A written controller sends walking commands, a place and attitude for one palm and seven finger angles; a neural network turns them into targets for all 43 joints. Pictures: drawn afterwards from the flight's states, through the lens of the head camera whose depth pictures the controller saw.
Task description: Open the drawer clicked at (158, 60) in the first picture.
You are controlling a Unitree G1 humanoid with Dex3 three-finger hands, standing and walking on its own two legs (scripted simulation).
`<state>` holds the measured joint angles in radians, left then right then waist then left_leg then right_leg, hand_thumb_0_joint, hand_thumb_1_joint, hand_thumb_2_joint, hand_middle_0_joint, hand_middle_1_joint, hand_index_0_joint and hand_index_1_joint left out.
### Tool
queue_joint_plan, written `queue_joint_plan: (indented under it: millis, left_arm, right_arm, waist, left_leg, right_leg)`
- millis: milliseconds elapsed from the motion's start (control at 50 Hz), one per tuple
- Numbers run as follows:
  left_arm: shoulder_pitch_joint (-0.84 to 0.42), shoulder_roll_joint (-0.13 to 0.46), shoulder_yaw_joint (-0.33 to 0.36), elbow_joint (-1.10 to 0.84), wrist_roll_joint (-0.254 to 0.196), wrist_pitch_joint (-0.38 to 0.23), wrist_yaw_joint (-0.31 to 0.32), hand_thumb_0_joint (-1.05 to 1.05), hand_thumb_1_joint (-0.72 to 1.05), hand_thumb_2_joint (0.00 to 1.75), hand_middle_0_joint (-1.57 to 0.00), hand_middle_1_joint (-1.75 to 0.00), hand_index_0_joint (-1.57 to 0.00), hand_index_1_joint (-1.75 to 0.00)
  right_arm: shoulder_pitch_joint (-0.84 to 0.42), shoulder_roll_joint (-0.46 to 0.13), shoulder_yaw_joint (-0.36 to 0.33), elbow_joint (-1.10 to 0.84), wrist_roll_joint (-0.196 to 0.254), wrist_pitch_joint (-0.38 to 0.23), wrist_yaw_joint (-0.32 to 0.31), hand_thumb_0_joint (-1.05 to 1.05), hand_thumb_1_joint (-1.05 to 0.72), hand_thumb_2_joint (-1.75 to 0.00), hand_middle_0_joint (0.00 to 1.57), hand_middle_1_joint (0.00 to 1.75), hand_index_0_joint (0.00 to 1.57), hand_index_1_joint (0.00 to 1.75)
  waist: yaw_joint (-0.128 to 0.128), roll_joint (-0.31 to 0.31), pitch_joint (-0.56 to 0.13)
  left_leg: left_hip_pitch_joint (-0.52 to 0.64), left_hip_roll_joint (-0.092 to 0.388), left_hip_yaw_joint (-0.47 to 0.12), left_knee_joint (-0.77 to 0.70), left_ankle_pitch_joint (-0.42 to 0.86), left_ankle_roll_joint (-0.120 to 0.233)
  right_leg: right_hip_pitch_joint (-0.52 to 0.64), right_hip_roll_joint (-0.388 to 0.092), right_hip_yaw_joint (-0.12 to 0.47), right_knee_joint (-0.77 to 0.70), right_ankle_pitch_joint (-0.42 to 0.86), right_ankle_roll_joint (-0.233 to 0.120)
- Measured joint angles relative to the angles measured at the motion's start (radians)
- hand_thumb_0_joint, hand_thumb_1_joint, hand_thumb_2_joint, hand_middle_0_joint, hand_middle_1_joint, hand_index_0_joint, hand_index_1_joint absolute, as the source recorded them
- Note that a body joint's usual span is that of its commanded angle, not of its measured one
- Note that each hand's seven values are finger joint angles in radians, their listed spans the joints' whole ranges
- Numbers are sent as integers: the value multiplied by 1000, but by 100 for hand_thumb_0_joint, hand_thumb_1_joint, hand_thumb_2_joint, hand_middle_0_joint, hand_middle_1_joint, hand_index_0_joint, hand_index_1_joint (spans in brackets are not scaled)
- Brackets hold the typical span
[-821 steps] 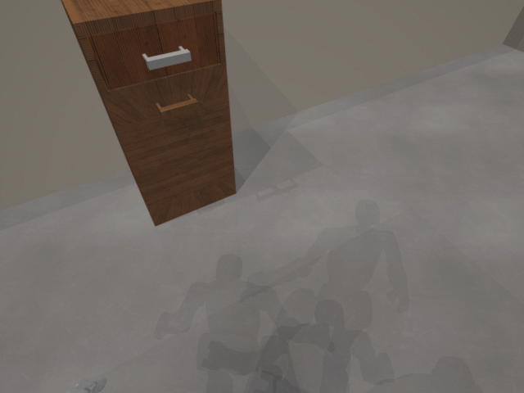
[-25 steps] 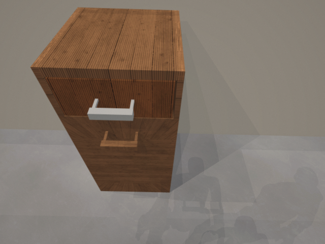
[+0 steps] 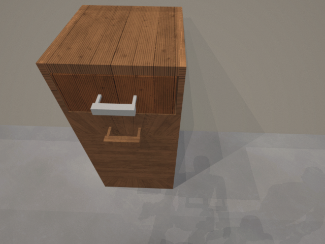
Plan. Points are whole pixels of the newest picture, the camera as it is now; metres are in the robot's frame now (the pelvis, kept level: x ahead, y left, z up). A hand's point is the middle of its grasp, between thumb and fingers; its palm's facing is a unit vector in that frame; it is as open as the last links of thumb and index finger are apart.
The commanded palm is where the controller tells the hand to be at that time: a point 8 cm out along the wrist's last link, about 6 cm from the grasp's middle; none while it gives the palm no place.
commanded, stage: raise the hand with hooked fingers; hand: left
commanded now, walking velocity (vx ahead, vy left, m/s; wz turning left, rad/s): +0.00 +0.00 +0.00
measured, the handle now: (115, 103) +0.51 +0.20 +0.03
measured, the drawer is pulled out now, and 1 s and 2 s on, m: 0.00 0.00 0.00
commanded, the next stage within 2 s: move the hooked fingers above the handle in 1.82 s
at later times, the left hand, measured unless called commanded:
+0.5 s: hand (74, 238) +0.13 +0.21 -0.03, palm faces +0.04 -0.05 -1.00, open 9.5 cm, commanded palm +0.14 +0.22 +0.04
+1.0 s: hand (65, 181) +0.22 +0.24 +0.07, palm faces +0.13 -0.06 -0.99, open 12.5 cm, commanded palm +0.20 +0.24 +0.13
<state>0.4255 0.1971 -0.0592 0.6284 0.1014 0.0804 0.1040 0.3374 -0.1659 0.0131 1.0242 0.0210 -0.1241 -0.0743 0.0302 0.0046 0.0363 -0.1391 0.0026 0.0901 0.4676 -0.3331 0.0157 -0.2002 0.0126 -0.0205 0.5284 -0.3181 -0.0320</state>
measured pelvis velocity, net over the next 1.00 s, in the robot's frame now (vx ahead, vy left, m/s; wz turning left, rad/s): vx -0.04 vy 0.00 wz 0.01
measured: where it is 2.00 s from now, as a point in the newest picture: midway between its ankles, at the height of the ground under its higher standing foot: outside the picture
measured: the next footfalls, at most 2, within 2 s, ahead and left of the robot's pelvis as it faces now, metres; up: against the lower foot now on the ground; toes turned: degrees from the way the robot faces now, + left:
none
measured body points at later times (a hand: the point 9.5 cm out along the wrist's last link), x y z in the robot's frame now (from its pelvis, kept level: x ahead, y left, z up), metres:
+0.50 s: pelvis -0.07 -0.04 -0.03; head -0.03 -0.06 +0.42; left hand +0.13 +0.21 +0.02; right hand +0.19 -0.25 -0.11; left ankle -0.05 +0.10 -0.74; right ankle -0.03 -0.10 -0.74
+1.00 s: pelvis -0.04 +0.00 +0.00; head -0.03 -0.04 +0.44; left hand +0.21 +0.24 +0.12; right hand +0.15 -0.24 -0.12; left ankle -0.05 +0.10 -0.74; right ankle -0.03 -0.10 -0.74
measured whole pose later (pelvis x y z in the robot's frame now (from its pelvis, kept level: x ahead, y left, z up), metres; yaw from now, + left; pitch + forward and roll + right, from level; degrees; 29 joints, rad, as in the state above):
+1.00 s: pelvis -0.04 +0.00 +0.00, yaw +1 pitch +1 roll +1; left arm 0.10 0.41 -0.07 -0.03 0.98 0.06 0.25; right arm 0.15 -0.28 -0.03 0.66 -0.02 0.08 -0.03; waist 0.09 0.08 -0.01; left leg -0.28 -0.02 0.04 0.55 -0.30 0.02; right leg -0.32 0.01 -0.03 0.58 -0.29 -0.03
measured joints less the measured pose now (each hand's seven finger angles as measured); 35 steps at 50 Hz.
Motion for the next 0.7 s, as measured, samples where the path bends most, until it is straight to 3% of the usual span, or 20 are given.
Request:
queue_joint_plan:
  millis: [40, 60, 120, 180, 240, 300, 360, 420, 480, 540, 600, 700]
  left_arm:
    - [14, 40, -9, -225, 39, 15, 64, 4, 92, 89, -21, -32, -21, -31]
    - [1, 55, -12, -313, 79, 24, 82, 4, 91, 88, -21, -32, -21, -32]
    - [-79, 95, -21, -484, 279, 18, 141, 3, 86, 87, -21, -35, -21, -35]
    - [-181, 109, -17, -522, 530, -14, 210, 2, 80, 84, -21, -38, -21, -38]
    - [-199, 87, -25, -531, 740, -51, 238, 1, 74, 82, -20, -42, -21, -42]
    - [-144, 74, -55, -548, 885, -87, 252, 1, 66, 79, -21, -46, -21, -46]
    - [-81, 88, -77, -551, 982, -92, 285, 0, 59, 76, -22, -50, -23, -50]
    - [-74, 132, -68, -538, 1018, -100, 325, 0, 50, 73, -24, -55, -24, -55]
    - [-126, 179, -33, -530, 990, -126, 350, 0, 43, 70, -26, -60, -26, -60]
    - [-210, 203, -7, -528, 944, -128, 348, 0, 35, 67, -26, -64, -27, -64]
    - [-303, 198, -10, -514, 915, -86, 319, 0, 28, 64, -27, -69, -27, -69]
    - [-350, 174, -34, -521, 884, 10, 197, 0, 18, 59, -27, -76, -27, -76]
  right_arm:
    - [11, -21, -20, -58, 23, -76, -19, 2, -93, -89, 20, 30, 20, 30]
    - [4, -36, -25, -89, 24, -97, -20, 2, -93, -89, 20, 30, 20, 30]
    - [-58, -91, -28, -183, -8, -104, -7, 2, -92, -89, 20, 30, 20, 30]
    - [-142, -109, -41, -281, -44, -53, 29, 2, -91, -89, 20, 30, 20, 30]
    - [-210, -107, -49, -366, -50, 33, 75, 1, -91, -89, 20, 30, 20, 30]
    - [-246, -108, -50, -432, -47, 108, 100, 1, -91, -89, 20, 30, 20, 30]
    - [-263, -111, -55, -474, -58, 163, 100, 1, -91, -89, 20, 30, 20, 30]
    - [-279, -106, -60, -478, -74, 186, 83, 1, -91, -90, 20, 30, 20, 30]
    - [-298, -87, -57, -455, -79, 181, 61, 1, -90, -90, 20, 30, 20, 30]
    - [-303, -60, -41, -431, -77, 171, 45, 1, -90, -90, 20, 30, 20, 30]
    - [-290, -37, -18, -413, -67, 171, 40, 1, -90, -89, 20, 30, 20, 30]
    - [-242, -28, 16, -405, -44, 203, 41, 1, -90, -89, 20, 30, 20, 30]
  waist:
    - [-6, 6, -18]
    - [-11, 18, -29]
    - [-31, 64, -74]
    - [-34, 68, -119]
    - [-9, 35, -140]
    - [21, -7, -133]
    - [56, -27, -107]
    - [89, -21, -87]
    - [98, 4, -78]
    - [79, 34, -79]
    - [57, 56, -85]
    - [29, 70, -95]
  left_leg:
    - [-30, -26, -5, 6, 15, 3]
    - [-53, -32, -10, 22, 17, 5]
    - [-143, -25, -16, 89, 8, 7]
    - [-236, -15, -4, 151, -1, 0]
    - [-290, 1, 25, 181, -2, -13]
    - [-320, 9, 30, 200, 1, -20]
    - [-335, 15, 11, 222, 1, -26]
    - [-357, 12, -34, 259, -8, -26]
    - [-373, 9, -80, 299, -23, -25]
    - [-371, 8, -103, 316, -30, -23]
    - [-347, 6, -103, 295, -21, -29]
    - [-265, 2, -58, 191, 13, -27]
  right_leg:
    - [-43, -28, -6, 49, -23, 3]
    - [-58, -35, -9, 58, -34, 5]
    - [-136, -32, -17, 99, -26, 3]
    - [-236, -24, -6, 162, -30, -7]
    - [-310, -8, 22, 207, -27, -19]
    - [-347, -1, 26, 236, -27, -32]
    - [-352, 4, 6, 248, -29, -43]
    - [-353, 10, -20, 258, -31, -53]
    - [-347, 19, -45, 267, -35, -58]
    - [-330, 20, -65, 266, -38, -59]
    - [-306, 18, -63, 243, -30, -55]
    - [-253, 17, -16, 172, 1, -38]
